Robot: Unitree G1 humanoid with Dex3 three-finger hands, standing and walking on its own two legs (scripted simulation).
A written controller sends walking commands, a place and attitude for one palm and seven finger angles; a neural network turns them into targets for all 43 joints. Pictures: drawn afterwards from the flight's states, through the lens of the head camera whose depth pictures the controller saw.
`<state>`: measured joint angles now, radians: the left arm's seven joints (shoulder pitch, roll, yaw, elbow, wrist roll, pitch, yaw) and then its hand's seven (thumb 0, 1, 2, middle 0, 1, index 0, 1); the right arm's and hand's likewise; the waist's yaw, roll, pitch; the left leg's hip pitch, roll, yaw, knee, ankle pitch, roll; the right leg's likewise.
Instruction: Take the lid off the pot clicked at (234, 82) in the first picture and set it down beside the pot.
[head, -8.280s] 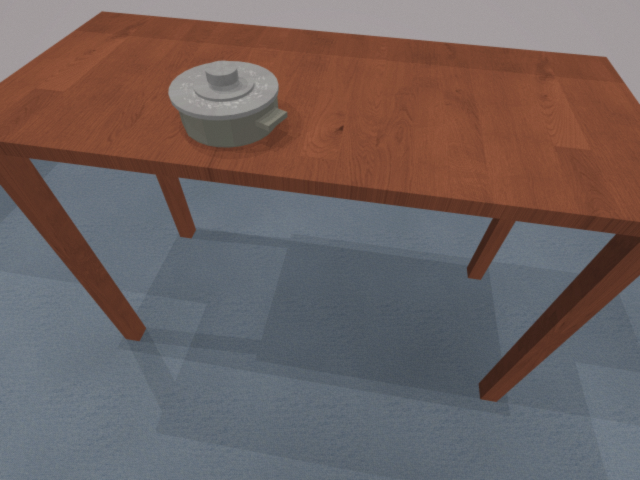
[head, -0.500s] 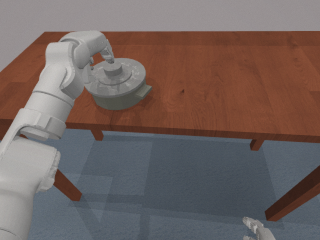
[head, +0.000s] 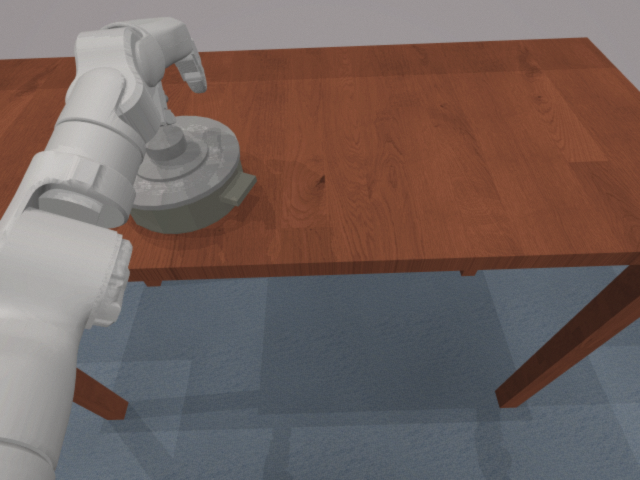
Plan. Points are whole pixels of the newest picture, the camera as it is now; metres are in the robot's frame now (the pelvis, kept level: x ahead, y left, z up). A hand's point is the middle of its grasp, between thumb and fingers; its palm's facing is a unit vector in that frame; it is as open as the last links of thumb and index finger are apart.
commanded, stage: move the open hand above the knob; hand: left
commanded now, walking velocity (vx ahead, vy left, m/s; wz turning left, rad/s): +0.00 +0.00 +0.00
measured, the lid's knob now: (164, 142) +0.52 +0.17 +0.16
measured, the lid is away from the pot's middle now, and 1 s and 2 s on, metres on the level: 0.00 0.00 0.00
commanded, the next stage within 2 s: lower the open fingers around the knob in 0.78 s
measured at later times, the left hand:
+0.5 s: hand (130, 109) +0.47 +0.18 +0.23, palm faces -0.27 -0.05 -0.96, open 10.3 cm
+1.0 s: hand (140, 107) +0.49 +0.17 +0.23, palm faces -0.30 -0.10 -0.95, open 10.3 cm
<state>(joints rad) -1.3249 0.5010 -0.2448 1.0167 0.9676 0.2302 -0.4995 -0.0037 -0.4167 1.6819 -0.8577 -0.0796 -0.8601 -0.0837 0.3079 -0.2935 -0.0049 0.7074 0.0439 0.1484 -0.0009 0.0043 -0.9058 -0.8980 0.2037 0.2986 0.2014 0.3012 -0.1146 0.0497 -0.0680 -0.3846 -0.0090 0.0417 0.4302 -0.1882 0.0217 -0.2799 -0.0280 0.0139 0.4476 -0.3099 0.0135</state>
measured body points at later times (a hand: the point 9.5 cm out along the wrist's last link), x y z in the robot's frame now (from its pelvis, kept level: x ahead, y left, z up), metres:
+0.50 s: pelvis +0.00 -0.01 +0.00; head +0.02 -0.02 +0.45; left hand +0.48 +0.17 +0.29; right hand +0.10 -0.27 -0.13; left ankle +0.01 +0.11 -0.74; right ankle -0.06 -0.13 -0.74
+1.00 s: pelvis -0.01 +0.01 +0.00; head +0.03 -0.01 +0.45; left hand +0.50 +0.17 +0.28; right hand +0.03 -0.25 -0.14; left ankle +0.01 +0.11 -0.74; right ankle -0.06 -0.13 -0.74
